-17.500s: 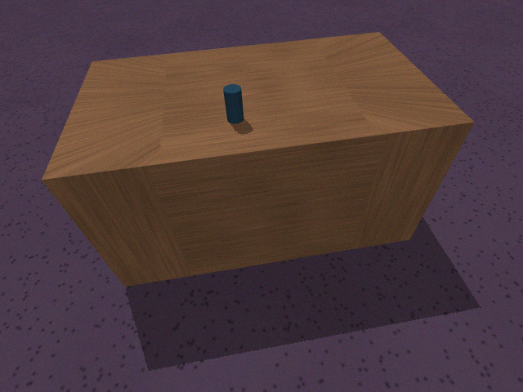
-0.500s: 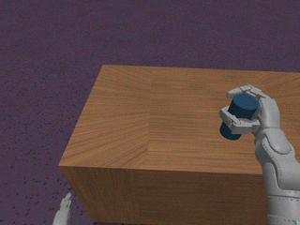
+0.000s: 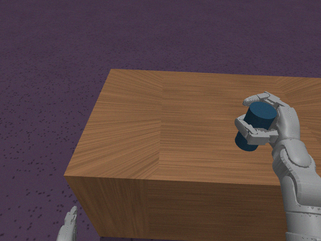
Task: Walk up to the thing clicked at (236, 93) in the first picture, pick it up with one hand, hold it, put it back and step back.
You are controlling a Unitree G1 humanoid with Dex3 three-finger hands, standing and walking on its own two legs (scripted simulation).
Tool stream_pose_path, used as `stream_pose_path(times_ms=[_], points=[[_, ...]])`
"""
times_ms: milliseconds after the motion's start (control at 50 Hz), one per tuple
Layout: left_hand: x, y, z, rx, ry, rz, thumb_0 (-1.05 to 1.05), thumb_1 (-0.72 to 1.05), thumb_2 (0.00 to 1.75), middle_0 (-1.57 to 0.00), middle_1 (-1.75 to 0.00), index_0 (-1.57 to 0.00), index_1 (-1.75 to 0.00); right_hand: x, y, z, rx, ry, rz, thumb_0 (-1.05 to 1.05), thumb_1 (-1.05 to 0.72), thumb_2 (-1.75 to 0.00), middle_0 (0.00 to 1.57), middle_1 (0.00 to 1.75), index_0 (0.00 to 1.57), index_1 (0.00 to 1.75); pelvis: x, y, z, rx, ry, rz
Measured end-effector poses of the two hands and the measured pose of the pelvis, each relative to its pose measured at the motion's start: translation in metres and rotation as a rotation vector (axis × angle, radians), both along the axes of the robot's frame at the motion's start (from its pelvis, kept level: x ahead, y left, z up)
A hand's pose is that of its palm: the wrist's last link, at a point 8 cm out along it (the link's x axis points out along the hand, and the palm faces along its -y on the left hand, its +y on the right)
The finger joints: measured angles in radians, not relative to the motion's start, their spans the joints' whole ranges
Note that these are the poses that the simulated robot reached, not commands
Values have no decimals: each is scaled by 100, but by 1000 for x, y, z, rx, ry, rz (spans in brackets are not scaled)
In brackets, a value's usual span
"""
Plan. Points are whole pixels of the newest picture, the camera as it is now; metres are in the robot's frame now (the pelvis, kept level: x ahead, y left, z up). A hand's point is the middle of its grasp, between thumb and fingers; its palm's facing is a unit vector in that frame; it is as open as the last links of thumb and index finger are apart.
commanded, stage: hold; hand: right
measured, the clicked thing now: (253, 127) +0.33 -0.18 +0.16
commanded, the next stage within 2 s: crouch in 0.74 s
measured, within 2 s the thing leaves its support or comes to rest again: neither
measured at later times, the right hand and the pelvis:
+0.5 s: hand (250, 120) +0.33 -0.16 +0.18, palm faces +0.15 +0.99 -0.02, open 7.6 cm; pelvis +0.00 +0.00 +0.00, yaw +0 degrees
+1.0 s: hand (248, 121) +0.34 -0.17 +0.17, palm faces +0.15 +0.99 -0.02, open 7.6 cm; pelvis +0.00 +0.00 +0.00, yaw +0 degrees
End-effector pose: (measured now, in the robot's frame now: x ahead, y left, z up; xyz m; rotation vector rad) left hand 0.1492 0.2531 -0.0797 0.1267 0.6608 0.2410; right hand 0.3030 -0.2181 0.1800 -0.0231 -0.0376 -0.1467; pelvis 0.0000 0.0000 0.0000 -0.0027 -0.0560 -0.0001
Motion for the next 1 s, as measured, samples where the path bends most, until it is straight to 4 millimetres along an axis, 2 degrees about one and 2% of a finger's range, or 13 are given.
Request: stream_pose_path(times_ms=[360, 660, 1000], points=[[-1, 4, -1, 4, 0, -2, -1, -53, 6, -6, -4, -5, -5, 2, 3, -2, -1, 16, 0, 0, 11, -115, 85, 116, 85, 115, -2, 2, 0, -1, 0, 2], [2, 4, -1, 0, -1, 5, -1, -53, 6, -6, -4, -5, -5, 6, 5, 6, -4, -9, 3, 0, 11, -115, 85, 116, 85, 115, 0, 3, 0, -2, 3, -1], [4, 0, 1, 4, -5, -6, -1, -53, 6, -5, -4, -4, -5, 11, 3, -7, 8, 26, -7, 0, 12, -115, 85, 116, 85, 115, 1, 2, 0, -1, 6, 0]])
